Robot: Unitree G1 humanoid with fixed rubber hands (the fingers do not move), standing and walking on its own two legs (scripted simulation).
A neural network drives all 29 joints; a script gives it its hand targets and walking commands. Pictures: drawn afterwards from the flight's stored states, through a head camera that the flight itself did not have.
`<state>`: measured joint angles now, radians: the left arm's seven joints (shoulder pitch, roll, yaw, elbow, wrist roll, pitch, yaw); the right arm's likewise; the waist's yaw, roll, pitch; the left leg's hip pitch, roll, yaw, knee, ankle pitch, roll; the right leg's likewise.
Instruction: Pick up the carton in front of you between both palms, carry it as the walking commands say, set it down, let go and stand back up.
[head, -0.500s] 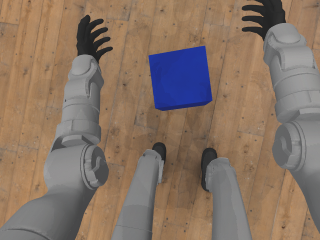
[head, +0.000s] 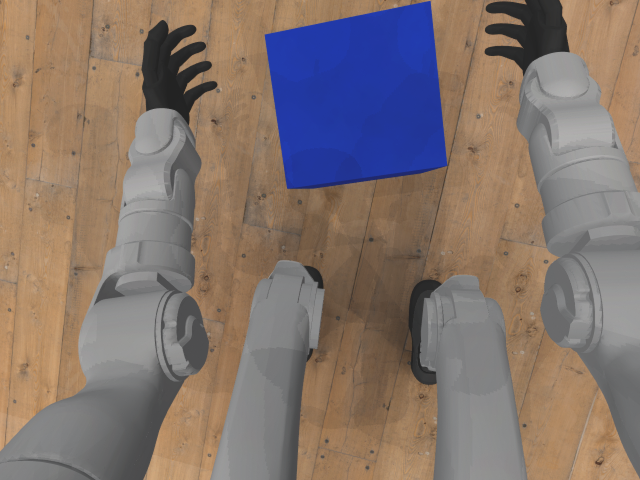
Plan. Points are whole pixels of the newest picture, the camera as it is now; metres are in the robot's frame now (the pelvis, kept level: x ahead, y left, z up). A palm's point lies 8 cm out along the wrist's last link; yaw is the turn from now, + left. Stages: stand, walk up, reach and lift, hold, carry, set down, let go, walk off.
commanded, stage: reach and lift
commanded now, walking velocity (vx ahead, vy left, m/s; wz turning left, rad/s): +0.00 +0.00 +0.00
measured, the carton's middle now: (358, 117) +0.51 +0.03 -0.37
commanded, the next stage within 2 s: none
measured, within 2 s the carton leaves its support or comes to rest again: leaves its support in 1.20 s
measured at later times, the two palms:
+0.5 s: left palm (239, 125) +0.48 +0.20 -0.30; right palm (488, 95) +0.53 -0.15 -0.31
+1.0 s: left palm (251, 119) +0.49 +0.18 -0.30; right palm (466, 87) +0.53 -0.12 -0.30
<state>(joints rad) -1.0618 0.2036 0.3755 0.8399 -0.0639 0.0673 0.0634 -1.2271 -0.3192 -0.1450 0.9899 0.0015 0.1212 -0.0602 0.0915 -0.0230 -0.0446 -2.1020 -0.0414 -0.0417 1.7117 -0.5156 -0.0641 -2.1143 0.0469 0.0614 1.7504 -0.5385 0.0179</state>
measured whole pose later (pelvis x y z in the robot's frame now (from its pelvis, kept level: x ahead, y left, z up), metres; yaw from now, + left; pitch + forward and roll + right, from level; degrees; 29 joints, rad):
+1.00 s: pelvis -0.03 +0.00 -0.12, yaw +0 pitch +39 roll +3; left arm -1.43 0.24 0.16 1.09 -0.22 0.04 0.17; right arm -1.58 -0.37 0.06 1.23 0.20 0.06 -0.11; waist 0.08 0.01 0.38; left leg -2.26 -0.03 -0.02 2.12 -0.54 -0.06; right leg -2.27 0.04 0.06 2.17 -0.57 0.03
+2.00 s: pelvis -0.02 +0.00 +0.02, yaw -2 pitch +42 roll +0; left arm -0.95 -0.03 0.49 0.64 0.20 0.37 0.05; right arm -0.98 -0.01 -0.39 0.75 -0.22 0.37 -0.03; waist 0.05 -0.01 -0.19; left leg -1.92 -0.10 -0.10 1.68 -0.49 -0.08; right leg -1.92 0.10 0.08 1.70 -0.51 0.05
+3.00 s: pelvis +0.08 +0.01 +0.27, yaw -2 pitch +8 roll +0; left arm -0.22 -0.14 0.23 0.39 0.21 0.48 0.03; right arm -0.19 0.14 -0.22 0.40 -0.21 0.49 -0.02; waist 0.00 0.00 -0.17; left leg -0.41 -0.05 -0.14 0.54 -0.26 -0.01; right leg -0.39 0.05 0.14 0.54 -0.28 0.02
